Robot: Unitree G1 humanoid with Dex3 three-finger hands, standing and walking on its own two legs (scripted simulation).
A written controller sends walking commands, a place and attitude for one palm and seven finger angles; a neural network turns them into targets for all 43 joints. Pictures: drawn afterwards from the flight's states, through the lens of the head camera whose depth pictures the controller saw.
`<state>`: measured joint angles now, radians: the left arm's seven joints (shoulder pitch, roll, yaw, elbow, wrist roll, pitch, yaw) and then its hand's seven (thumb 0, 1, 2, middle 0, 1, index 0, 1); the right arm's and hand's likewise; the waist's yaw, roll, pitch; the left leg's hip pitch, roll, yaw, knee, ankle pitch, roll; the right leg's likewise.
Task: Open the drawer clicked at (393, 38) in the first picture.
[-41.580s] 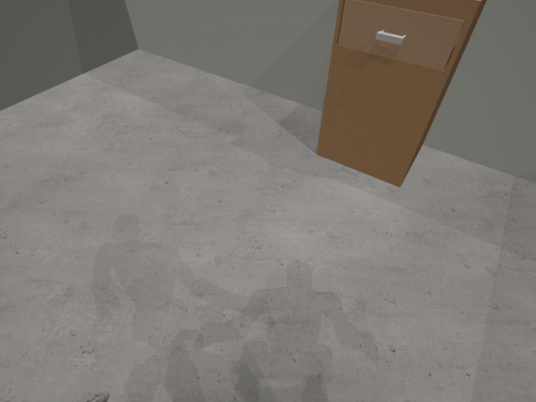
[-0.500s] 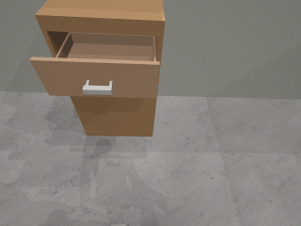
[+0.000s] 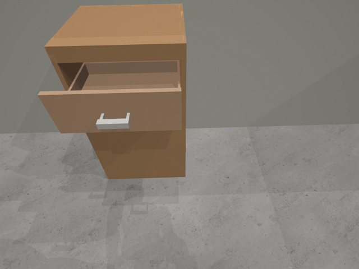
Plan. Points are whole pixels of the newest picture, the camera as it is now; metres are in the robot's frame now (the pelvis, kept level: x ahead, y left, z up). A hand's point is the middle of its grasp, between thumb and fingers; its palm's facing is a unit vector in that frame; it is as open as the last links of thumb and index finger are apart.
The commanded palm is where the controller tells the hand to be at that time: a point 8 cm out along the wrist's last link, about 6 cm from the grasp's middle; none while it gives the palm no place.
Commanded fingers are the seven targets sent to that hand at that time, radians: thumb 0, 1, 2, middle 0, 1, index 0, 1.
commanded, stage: let the arm hang, fingers relaxed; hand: left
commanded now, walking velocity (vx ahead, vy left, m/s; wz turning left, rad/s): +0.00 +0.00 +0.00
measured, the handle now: (114, 119) +0.58 +0.25 -0.03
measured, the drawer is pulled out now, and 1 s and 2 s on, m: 0.19 0.19 0.19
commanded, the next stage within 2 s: look to check the result in 0.24 s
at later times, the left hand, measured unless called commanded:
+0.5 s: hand out of the picture +0.00 +0.14 -0.17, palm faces +0.07 -0.98 -0.19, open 7.4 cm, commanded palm none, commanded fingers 0.00 0.90 0.90 -0.20 -0.30 -0.20 -0.30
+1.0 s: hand out of the picture +0.01 +0.13 -0.17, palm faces +0.08 -0.98 -0.19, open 7.4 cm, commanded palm none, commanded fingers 0.00 0.90 0.90 -0.20 -0.30 -0.20 -0.30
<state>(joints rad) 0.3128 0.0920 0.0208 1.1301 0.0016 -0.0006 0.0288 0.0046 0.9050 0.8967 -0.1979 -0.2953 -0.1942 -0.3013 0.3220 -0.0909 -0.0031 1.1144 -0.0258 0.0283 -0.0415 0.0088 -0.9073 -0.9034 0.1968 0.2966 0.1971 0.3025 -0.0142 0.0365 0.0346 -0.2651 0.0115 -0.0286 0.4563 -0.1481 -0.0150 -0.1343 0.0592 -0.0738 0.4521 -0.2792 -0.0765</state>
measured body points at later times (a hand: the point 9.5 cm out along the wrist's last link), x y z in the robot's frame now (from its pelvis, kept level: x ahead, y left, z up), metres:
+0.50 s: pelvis +0.02 -0.02 +0.00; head +0.03 -0.03 +0.45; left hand +0.00 +0.19 -0.15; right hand +0.00 -0.22 -0.17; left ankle +0.06 +0.13 -0.74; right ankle -0.02 -0.07 -0.74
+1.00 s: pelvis +0.03 -0.03 +0.00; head +0.04 -0.04 +0.45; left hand +0.01 +0.19 -0.15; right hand +0.01 -0.23 -0.17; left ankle +0.06 +0.13 -0.74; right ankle -0.02 -0.07 -0.74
